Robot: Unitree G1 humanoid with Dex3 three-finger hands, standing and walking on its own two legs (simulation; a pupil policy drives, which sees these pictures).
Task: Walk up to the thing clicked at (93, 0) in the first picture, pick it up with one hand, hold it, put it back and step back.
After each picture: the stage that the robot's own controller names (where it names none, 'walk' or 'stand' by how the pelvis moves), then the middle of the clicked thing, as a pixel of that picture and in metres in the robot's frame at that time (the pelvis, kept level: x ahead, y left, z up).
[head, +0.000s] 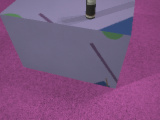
stand; (91, 0) +1.03 -0.03 -0.01
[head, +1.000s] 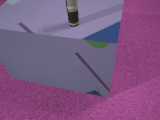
walk; (72, 6) +0.91 +0.15 +0.01
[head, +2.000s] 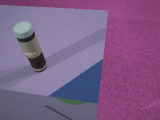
walk; (32, 49) +0.51 +0.26 +0.00
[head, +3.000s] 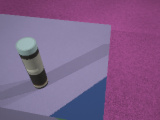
stand; (34, 66) +0.44 +0.23 -0.01
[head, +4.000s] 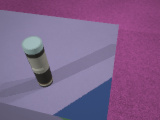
stand; (39, 64) +0.44 +0.21 -0.01
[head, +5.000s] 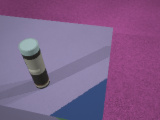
stand; (36, 66) +0.45 +0.23 -0.01
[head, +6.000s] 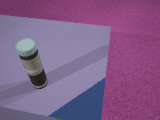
stand; (33, 66) +0.44 +0.24 -0.01
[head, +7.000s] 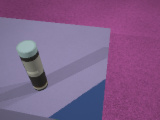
stand; (34, 68) +0.44 +0.24 -0.01
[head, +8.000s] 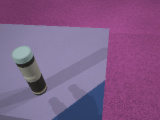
rise first; (32, 73) +0.42 +0.27 -0.01
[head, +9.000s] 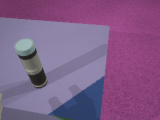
go down; (33, 66) +0.44 +0.26 -0.01
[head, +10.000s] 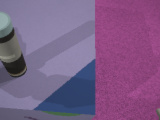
go down; (8, 50) +0.43 +0.24 +0.04
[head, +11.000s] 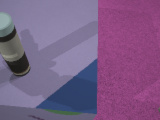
go down; (11, 50) +0.44 +0.24 +0.05
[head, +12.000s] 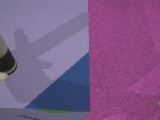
close in; out of the picture +0.44 +0.26 +0.07
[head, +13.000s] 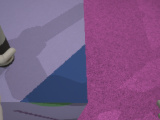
close; out of the picture +0.46 +0.25 +0.08
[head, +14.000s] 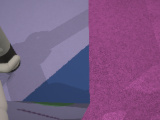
lift; out of the picture +0.43 +0.25 +0.09
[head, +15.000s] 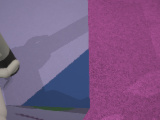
lift; out of the picture +0.41 +0.25 +0.09
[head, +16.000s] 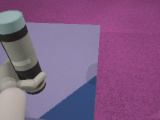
lift; (23, 58) +0.34 +0.19 +0.18
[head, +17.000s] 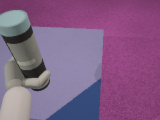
hold; (28, 57) +0.33 +0.18 +0.19
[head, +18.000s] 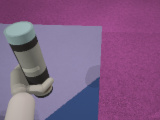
hold; (33, 64) +0.34 +0.17 +0.14
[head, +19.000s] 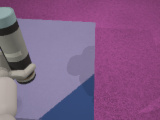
crouch; (15, 50) +0.39 +0.23 +0.14
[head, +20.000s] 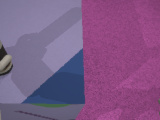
lower; out of the picture +0.45 +0.26 +0.05
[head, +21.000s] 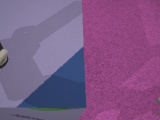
lower; out of the picture +0.46 +0.27 +0.08
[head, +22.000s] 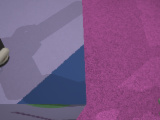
lower; out of the picture +0.46 +0.26 +0.09
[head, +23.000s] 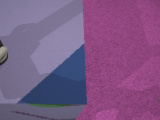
lower; out of the picture +0.46 +0.27 +0.09
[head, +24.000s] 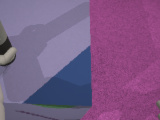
loosen; out of the picture +0.46 +0.25 +0.09
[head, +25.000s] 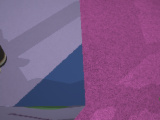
withdraw; out of the picture +0.45 +0.26 +0.09
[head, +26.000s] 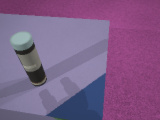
sink last; (31, 62) +0.44 +0.25 +0.03
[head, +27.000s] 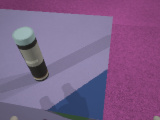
stand; (33, 57) +0.45 +0.25 +0.03
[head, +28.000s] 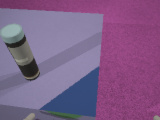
stand; (23, 55) +0.45 +0.26 +0.04
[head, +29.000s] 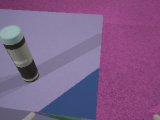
stand; (22, 57) +0.44 +0.26 +0.05
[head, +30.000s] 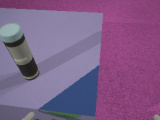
stand; (22, 55) +0.45 +0.27 +0.05
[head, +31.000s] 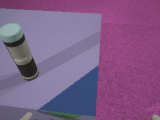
stand; (22, 55) +0.45 +0.26 +0.05
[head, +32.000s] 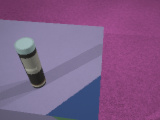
stand; (32, 65) +0.45 +0.25 -0.01
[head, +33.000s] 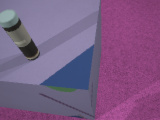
walk; (21, 38) +0.54 +0.30 +0.00
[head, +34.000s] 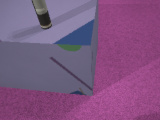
walk; (40, 8) +0.83 +0.29 +0.00
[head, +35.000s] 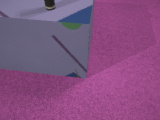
stand; out of the picture +1.04 +0.27 +0.00
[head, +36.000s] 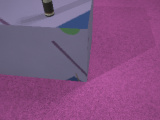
stand; out of the picture +1.04 +0.27 -0.01
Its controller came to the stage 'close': yes
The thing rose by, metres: 0.20
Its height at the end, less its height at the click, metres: +0.00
